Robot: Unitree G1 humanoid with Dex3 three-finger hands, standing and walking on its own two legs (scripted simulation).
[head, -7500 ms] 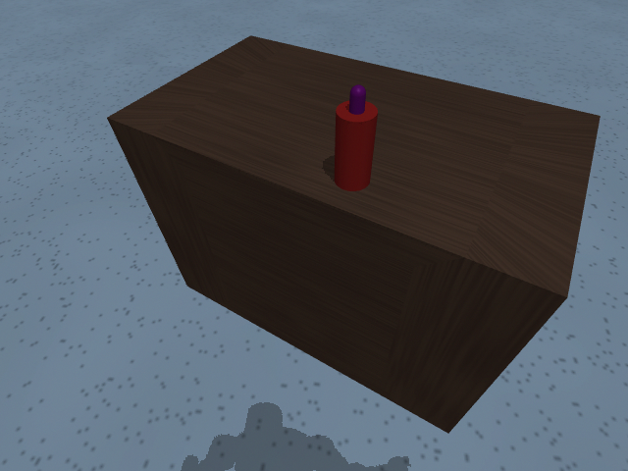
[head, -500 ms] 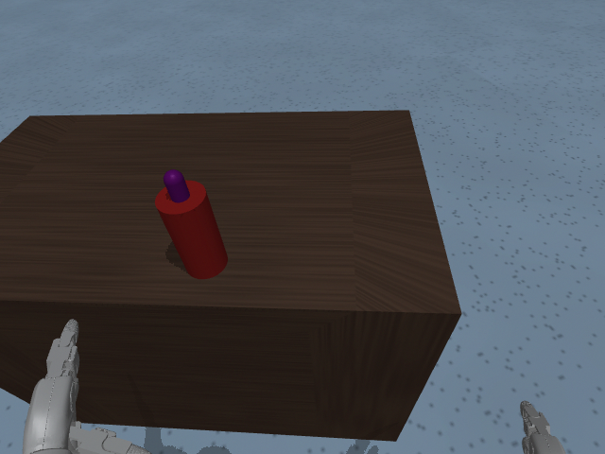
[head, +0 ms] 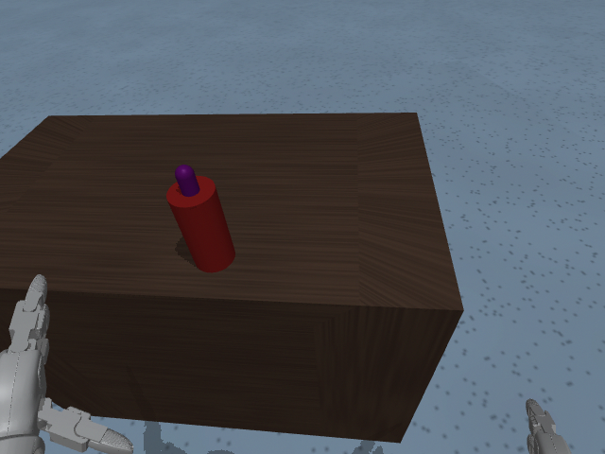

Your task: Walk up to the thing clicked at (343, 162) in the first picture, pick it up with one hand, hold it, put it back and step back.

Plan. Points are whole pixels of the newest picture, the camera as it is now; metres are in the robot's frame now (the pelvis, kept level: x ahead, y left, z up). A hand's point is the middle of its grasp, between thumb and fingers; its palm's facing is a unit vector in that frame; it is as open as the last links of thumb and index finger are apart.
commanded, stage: rise first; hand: left
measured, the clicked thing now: (200, 217) +0.45 +0.22 +0.07
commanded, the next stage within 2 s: go down in 0.38 s
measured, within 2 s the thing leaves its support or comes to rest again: neither
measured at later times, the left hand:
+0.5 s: hand (69, 357) +0.19 +0.28 +0.12, palm faces +0.39 -0.81 -0.45, open 17.6 cm
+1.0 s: hand (53, 291) +0.26 +0.33 +0.13, palm faces +0.31 -0.92 -0.25, open 17.5 cm
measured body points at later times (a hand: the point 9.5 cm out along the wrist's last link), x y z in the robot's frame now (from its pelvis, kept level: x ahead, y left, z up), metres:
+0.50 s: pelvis +0.00 +0.00 +0.00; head +0.00 -0.02 +0.45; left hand +0.16 +0.32 +0.15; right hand +0.16 -0.27 -0.09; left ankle +0.00 +0.14 -0.74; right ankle -0.01 -0.13 -0.74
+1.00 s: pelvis +0.00 +0.01 -0.01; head +0.00 +0.00 +0.44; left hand +0.24 +0.38 +0.15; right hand +0.17 -0.25 -0.09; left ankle +0.00 +0.14 -0.74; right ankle -0.01 -0.13 -0.74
